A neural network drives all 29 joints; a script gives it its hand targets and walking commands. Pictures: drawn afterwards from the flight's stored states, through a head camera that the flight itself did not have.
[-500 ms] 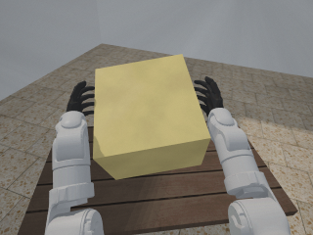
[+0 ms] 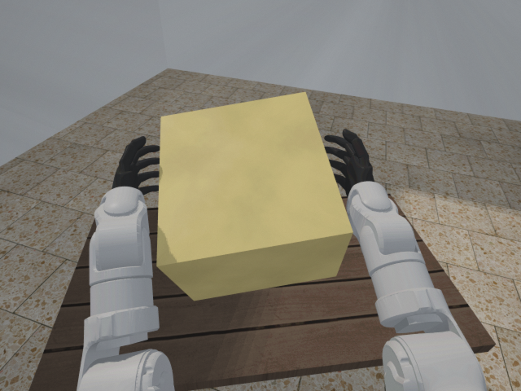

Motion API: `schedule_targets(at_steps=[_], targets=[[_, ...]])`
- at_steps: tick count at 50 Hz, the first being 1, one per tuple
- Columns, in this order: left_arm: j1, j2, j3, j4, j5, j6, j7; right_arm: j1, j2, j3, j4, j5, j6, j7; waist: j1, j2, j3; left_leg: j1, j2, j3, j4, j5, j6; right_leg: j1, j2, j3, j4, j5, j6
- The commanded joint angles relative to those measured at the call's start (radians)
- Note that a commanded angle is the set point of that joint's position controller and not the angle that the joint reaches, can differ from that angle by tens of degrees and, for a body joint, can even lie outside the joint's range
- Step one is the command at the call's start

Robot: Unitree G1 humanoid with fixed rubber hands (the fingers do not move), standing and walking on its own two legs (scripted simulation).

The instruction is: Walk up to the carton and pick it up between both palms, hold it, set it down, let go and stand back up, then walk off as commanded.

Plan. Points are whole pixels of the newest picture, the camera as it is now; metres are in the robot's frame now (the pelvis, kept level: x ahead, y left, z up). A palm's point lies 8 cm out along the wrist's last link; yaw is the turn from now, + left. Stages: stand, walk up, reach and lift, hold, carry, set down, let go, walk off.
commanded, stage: hold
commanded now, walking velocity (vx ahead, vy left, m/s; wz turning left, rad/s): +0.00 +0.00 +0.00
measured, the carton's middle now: (249, 197) +0.39 +0.00 +0.14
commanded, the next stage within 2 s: none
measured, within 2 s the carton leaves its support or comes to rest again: neither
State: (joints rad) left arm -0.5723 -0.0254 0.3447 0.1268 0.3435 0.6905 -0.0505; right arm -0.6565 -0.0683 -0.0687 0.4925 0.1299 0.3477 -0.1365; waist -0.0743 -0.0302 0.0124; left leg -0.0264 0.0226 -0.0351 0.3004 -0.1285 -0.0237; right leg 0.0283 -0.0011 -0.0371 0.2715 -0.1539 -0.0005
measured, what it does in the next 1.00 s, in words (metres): stands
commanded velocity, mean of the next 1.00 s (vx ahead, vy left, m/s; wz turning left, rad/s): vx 0.00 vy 0.00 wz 0.00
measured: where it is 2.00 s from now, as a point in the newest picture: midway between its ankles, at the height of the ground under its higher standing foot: outside the picture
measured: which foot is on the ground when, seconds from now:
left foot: down 0.00-1.00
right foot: down 0.00-1.00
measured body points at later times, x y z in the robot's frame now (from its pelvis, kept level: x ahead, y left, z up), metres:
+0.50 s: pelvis +0.00 +0.00 +0.00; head -0.06 +0.03 +0.44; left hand +0.36 +0.18 +0.19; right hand +0.37 -0.16 +0.19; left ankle +0.03 +0.13 -0.75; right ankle +0.01 -0.12 -0.75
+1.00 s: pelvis +0.00 +0.00 +0.00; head -0.06 +0.02 +0.45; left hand +0.37 +0.18 +0.20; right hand +0.38 -0.15 +0.21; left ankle +0.03 +0.13 -0.75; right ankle +0.01 -0.12 -0.75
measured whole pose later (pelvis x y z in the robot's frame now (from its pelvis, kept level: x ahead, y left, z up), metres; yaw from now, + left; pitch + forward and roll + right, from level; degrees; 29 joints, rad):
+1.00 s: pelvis +0.00 +0.00 +0.00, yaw +0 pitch -8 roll -1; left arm -0.60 0.00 0.35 0.17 0.33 0.68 -0.06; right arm -0.69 -0.05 -0.09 0.53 0.11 0.34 -0.14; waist -0.07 -0.04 -0.01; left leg -0.04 0.02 -0.04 0.30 -0.13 -0.02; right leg 0.02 0.00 -0.04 0.27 -0.15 0.00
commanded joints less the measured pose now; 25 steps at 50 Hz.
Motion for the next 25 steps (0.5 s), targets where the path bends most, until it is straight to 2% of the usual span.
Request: schedule_targets(at_steps=[1,2,3,4,6,7,8,9,10,11,13,14,15,16,17,19,20,21,22,23,24,25], targets=[[-0.614,-0.388,-0.435,-0.139,-0.186,-0.083,-0.175,-0.688,0.463,0.340,-0.292,0.077,-0.077,0.118,0.028,0.014,-0.381,0.119,-0.070,0.064,-0.005,0.171,0.023,0.000,0.052,-0.050,-0.035,0.122,0.029],[-0.678,-0.390,-0.444,-0.125,-0.209,-0.098,-0.177,-0.675,0.492,0.321,-0.250,0.065,-0.077,0.115,0.003,0.023,-0.382,0.112,-0.074,0.070,-0.011,0.112,0.020,-0.005,0.042,-0.050,-0.036,0.100,0.033],[-0.626,-0.379,-0.422,-0.101,-0.187,-0.092,-0.177,-0.687,0.486,0.331,-0.263,0.073,-0.076,0.115,0.023,0.001,-0.366,0.115,-0.071,0.074,-0.013,0.121,0.025,-0.009,0.040,-0.047,-0.044,0.088,0.030],[-0.614,-0.377,-0.412,-0.090,-0.181,-0.084,-0.183,-0.665,0.476,0.324,-0.257,0.069,-0.073,0.117,0.011,0.009,-0.370,0.130,-0.077,0.081,-0.008,0.131,0.028,-0.018,0.040,-0.044,-0.040,0.114,0.038],[-0.597,-0.371,-0.399,-0.062,-0.170,-0.079,-0.185,-0.669,0.482,0.311,-0.232,0.060,-0.072,0.115,0.010,0.026,-0.352,0.119,-0.073,0.078,-0.010,0.118,0.024,-0.012,0.038,-0.038,-0.047,0.113,0.033],[-0.632,-0.379,-0.415,-0.084,-0.179,-0.079,-0.187,-0.658,0.464,0.291,-0.209,0.053,-0.064,0.118,0.001,0.028,-0.337,0.108,-0.070,0.072,-0.013,0.112,0.020,-0.017,0.045,-0.049,-0.042,0.084,0.027],[-0.616,-0.394,-0.428,-0.083,-0.183,-0.079,-0.185,-0.654,0.463,0.309,-0.224,0.061,-0.073,0.113,-0.008,0.037,-0.362,0.124,-0.073,0.071,-0.002,0.143,0.016,-0.006,0.047,-0.044,-0.035,0.116,0.029],[-0.604,-0.395,-0.425,-0.075,-0.183,-0.079,-0.190,-0.617,0.460,0.293,-0.187,0.055,-0.064,0.112,-0.010,0.033,-0.339,0.123,-0.069,0.072,-0.010,0.139,0.012,-0.004,0.050,-0.054,-0.037,0.107,0.027],[-0.582,-0.381,-0.419,-0.101,-0.176,-0.079,-0.191,-0.602,0.462,0.304,-0.205,0.066,-0.058,0.109,-0.011,0.033,-0.364,0.142,-0.071,0.071,-0.001,0.182,0.010,0.010,0.049,-0.046,-0.035,0.160,0.031],[-0.626,-0.403,-0.456,-0.130,-0.199,-0.085,-0.190,-0.627,0.456,0.308,-0.221,0.071,-0.067,0.111,-0.023,0.051,-0.365,0.154,-0.072,0.068,0.000,0.210,0.000,0.004,0.049,-0.055,-0.033,0.176,0.030],[-0.641,-0.397,-0.459,-0.138,-0.198,-0.090,-0.185,-0.619,0.465,0.300,-0.219,0.075,-0.070,0.108,-0.013,0.071,-0.372,0.149,-0.069,0.069,0.014,0.222,-0.005,0.016,0.050,-0.049,-0.028,0.196,0.031],[-0.598,-0.410,-0.463,-0.131,-0.194,-0.081,-0.186,-0.635,0.457,0.320,-0.259,0.089,-0.072,0.109,-0.009,0.069,-0.357,0.147,-0.070,0.062,0.016,0.255,-0.001,0.023,0.057,-0.056,-0.027,0.215,0.029],[-0.573,-0.401,-0.452,-0.126,-0.182,-0.077,-0.190,-0.580,0.446,0.312,-0.218,0.078,-0.064,0.102,-0.023,0.065,-0.347,0.157,-0.064,0.066,0.016,0.255,-0.013,0.033,0.052,-0.059,-0.027,0.227,0.027],[-0.538,-0.390,-0.446,-0.122,-0.180,-0.066,-0.195,-0.566,0.439,0.315,-0.224,0.082,-0.055,0.099,-0.022,0.061,-0.314,0.156,-0.064,0.063,0.012,0.261,-0.014,0.026,0.048,-0.049,-0.034,0.238,0.028],[-0.560,-0.396,-0.450,-0.128,-0.187,-0.070,-0.197,-0.597,0.450,0.317,-0.260,0.084,-0.056,0.098,-0.017,0.048,-0.314,0.137,-0.069,0.064,0.007,0.218,-0.005,0.018,0.046,-0.042,-0.040,0.208,0.028],[-0.546,-0.406,-0.458,-0.150,-0.187,-0.070,-0.195,-0.587,0.429,0.320,-0.270,0.092,-0.061,0.104,-0.019,0.070,-0.313,0.154,-0.062,0.062,0.010,0.247,-0.012,0.014,0.054,-0.046,-0.040,0.189,0.018],[-0.551,-0.406,-0.461,-0.168,-0.190,-0.068,-0.195,-0.566,0.430,0.319,-0.266,0.089,-0.060,0.105,-0.023,0.065,-0.323,0.157,-0.063,0.061,0.010,0.263,-0.011,0.024,0.051,-0.051,-0.033,0.209,0.026],[-0.560,-0.399,-0.457,-0.167,-0.179,-0.067,-0.192,-0.583,0.428,0.322,-0.257,0.089,-0.062,0.110,-0.013,0.079,-0.313,0.146,-0.057,0.061,0.008,0.255,-0.018,0.025,0.056,-0.048,-0.031,0.194,0.015],[-0.565,-0.430,-0.493,-0.196,-0.190,-0.067,-0.185,-0.555,0.429,0.315,-0.249,0.086,-0.060,0.112,-0.028,0.090,-0.310,0.148,-0.050,0.053,0.004,0.261,-0.028,0.018,0.063,-0.057,-0.032,0.181,0.006],[-0.599,-0.435,-0.504,-0.206,-0.194,-0.072,-0.182,-0.579,0.438,0.321,-0.273,0.093,-0.068,0.117,-0.026,0.109,-0.317,0.133,-0.052,0.055,0.009,0.241,-0.032,0.013,0.065,-0.054,-0.030,0.153,0.002],[-0.602,-0.429,-0.484,-0.166,-0.192,-0.067,-0.178,-0.616,0.442,0.318,-0.258,0.086,-0.075,0.121,-0.008,0.100,-0.304,0.126,-0.055,0.056,-0.004,0.209,-0.021,-0.002,0.058,-0.059,-0.034,0.125,0.000],[-0.569,-0.411,-0.485,-0.150,-0.199,-0.065,-0.174,-0.633,0.445,0.327,-0.303,0.084,-0.071,0.119,-0.008,0.060,-0.319,0.131,-0.054,0.054,0.006,0.217,-0.014,0.002,0.056,-0.050,-0.038,0.148,0.004]])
